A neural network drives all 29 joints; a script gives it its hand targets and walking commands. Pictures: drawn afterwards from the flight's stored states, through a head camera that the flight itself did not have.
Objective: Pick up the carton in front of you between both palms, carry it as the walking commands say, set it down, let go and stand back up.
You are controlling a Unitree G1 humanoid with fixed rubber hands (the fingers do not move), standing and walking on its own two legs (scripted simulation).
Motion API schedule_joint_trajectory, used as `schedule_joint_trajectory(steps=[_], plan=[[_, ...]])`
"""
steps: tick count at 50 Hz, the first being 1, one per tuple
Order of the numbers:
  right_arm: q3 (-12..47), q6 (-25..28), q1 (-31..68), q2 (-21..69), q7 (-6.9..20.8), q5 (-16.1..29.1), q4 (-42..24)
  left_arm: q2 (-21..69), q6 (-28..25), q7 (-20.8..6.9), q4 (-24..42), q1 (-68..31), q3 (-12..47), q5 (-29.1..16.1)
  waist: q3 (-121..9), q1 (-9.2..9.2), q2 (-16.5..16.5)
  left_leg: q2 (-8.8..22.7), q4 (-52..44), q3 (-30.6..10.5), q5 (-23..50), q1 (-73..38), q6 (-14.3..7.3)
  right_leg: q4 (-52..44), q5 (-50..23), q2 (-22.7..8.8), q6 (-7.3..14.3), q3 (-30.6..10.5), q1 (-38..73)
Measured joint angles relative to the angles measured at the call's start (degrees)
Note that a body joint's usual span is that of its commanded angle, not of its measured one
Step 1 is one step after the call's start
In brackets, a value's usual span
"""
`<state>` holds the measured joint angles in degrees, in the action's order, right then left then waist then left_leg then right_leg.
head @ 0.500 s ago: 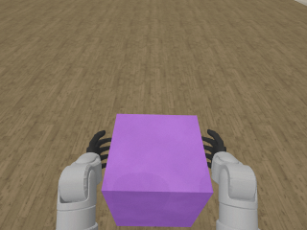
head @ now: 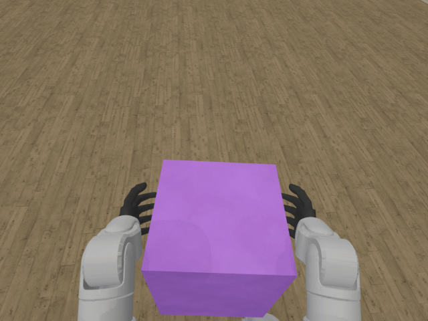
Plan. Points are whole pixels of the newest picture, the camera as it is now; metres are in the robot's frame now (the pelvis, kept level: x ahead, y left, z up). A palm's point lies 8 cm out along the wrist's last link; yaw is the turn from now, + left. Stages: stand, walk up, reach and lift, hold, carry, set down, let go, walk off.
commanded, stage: carry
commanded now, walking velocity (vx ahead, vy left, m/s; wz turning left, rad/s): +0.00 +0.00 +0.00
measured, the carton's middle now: (215, 242) +0.26 -0.01 -0.01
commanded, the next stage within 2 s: hold in 1.92 s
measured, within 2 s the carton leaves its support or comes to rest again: neither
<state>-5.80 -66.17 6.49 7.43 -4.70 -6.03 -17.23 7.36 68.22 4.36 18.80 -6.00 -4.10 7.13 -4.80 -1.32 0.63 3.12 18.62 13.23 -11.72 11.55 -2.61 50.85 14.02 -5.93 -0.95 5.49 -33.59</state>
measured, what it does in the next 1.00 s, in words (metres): walks ahead: right foot, then left foot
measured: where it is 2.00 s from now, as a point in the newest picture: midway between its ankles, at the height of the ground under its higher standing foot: outside the picture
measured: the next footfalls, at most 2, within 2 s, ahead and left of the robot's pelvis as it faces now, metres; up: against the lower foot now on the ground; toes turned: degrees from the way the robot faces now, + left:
right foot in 0.16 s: +0.28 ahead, -0.12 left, +0.00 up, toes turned +12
left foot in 0.36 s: +0.19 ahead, +0.10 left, +0.00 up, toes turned +5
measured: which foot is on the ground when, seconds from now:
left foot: down 0.00-0.20, up 0.22-0.34, down 0.36-1.00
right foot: up 0.00-0.14, down 0.16-1.00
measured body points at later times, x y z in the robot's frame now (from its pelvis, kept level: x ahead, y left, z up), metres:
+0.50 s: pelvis +0.22 -0.02 -0.01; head +0.20 -0.03 +0.44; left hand +0.49 +0.14 +0.08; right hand +0.51 -0.16 +0.08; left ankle +0.15 +0.09 -0.75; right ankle +0.25 -0.11 -0.75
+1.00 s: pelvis +0.24 -0.01 -0.02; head +0.22 -0.01 +0.43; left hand +0.51 +0.16 +0.06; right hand +0.52 -0.15 +0.06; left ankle +0.15 +0.09 -0.75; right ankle +0.25 -0.11 -0.75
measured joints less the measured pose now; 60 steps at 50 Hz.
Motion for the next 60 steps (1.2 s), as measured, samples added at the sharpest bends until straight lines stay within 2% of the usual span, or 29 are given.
schedule_joint_trajectory(steps=[5,8,10,12,14,16,18,19,20,26,35,47,53,60], plan=[[0.7,-0.4,0.5,0.0,0.0,0.2,-3.4,0.0,0.3,0.0,4.0,0.2,-0.1,-0.3,-0.1,0.77,-0.1,0.2,-0.7,-0.4,-5.0,-7.1,2.4,-16.6,-9.1,1.2,-0.1,3.2,1.2],[0.7,-1.6,1.4,0.1,0.0,-0.1,-4.8,0.1,1.3,0.1,5.4,-0.7,-0.5,-0.5,-0.5,1.06,0.0,0.6,5.0,-1.2,-11.5,-9.8,4.3,-26.2,-18.0,2.6,0.4,6.3,6.9],[-0.5,-2.3,3.0,0.1,0.0,-0.3,-4.3,0.2,1.2,0.1,3.7,-2.2,-0.5,-0.4,-0.6,1.67,-2.3,2.6,14.4,-3.1,-14.9,-7.2,5.3,-24.4,-11.4,4.0,4.6,7.7,8.3],[-1.7,-3.2,4.1,0.1,0.0,-0.6,-3.2,0.4,1.3,0.1,1.2,-3.9,-0.9,-0.5,0.3,1.80,-3.6,2.1,23.1,-6.9,-18.2,-2.5,5.5,-23.1,-7.8,4.2,6.1,8.3,8.9],[-2.0,-3.7,4.0,0.5,0.0,-1.1,-2.5,0.5,1.7,0.0,0.0,-4.2,-1.3,-0.7,1.0,1.73,-3.4,0.9,23.3,-8.3,-20.8,0.5,4.8,-24.8,-8.3,3.8,4.9,8.4,10.6],[-1.8,-4.0,4.0,0.4,0.0,-1.3,-2.1,0.5,1.9,0.0,-0.3,-4.1,-1.5,-0.7,1.6,1.75,-2.9,0.2,17.6,-8.1,-18.9,1.9,4.3,-26.5,-7.7,3.6,5.1,8.2,12.4],[-1.5,-3.9,4.2,0.4,0.0,-1.4,-2.2,0.4,1.8,0.0,0.2,-3.9,-1.7,-0.8,2.2,1.77,-2.7,0.2,10.9,-7.4,-11.6,2.2,4.1,-27.2,-7.0,3.6,5.1,8.1,13.9],[-1.3,-3.8,4.2,0.4,0.0,-1.4,-2.4,0.4,1.7,0.0,0.7,-3.6,-1.7,-0.9,2.2,1.94,-2.7,0.5,9.3,-7.0,-5.8,1.5,4.1,-27.0,-6.5,3.9,4.9,8.0,14.5],[-1.0,-3.8,4.1,0.4,0.0,-1.4,-2.5,0.3,1.6,0.0,1.0,-3.2,-1.7,-0.9,1.7,1.92,-2.9,0.9,8.2,-6.8,-3.4,0.5,4.1,-26.7,-5.7,4.1,4.6,7.9,15.1],[-1.1,-3.6,4.5,0.5,0.1,-1.5,-0.6,0.3,1.9,0.0,-0.3,-3.5,-2.1,-0.7,-2.7,1.78,-1.6,0.6,9.1,-6.6,-9.0,-1.5,3.8,-22.9,-0.9,3.5,3.3,7.6,15.6],[-1.3,-3.3,4.0,0.4,0.1,-1.4,1.6,0.3,2.1,0.0,-2.1,-3.3,-2.0,-0.2,-3.5,1.61,-1.1,-0.1,11.9,-6.3,-11.3,-1.7,3.4,-18.2,2.6,2.1,2.0,7.0,14.9],[-0.8,-3.1,3.2,0.3,0.1,-1.3,0.2,0.2,1.9,-0.1,-0.9,-2.7,-1.5,-0.2,-2.7,1.42,-1.4,-0.6,12.2,-6.2,-12.6,-1.8,2.6,-17.5,3.4,1.7,1.7,6.8,14.7],[-0.8,-1.7,2.6,0.2,0.3,-1.6,3.0,0.2,0.6,-0.2,-3.7,-2.0,-1.5,0.1,-3.0,1.49,-1.4,-0.7,12.2,-6.1,-12.1,-2.1,2.4,-17.9,2.7,1.5,1.7,6.7,15.2],[-0.9,2.5,1.9,0.1,1.1,-2.7,7.6,0.1,-3.8,-0.9,-8.5,-1.4,-1.3,1.1,-2.6,1.63,-1.3,-0.9,11.5,-6.0,-10.7,-2.2,2.2,-19.3,0.9,1.6,1.9,6.7,15.6]])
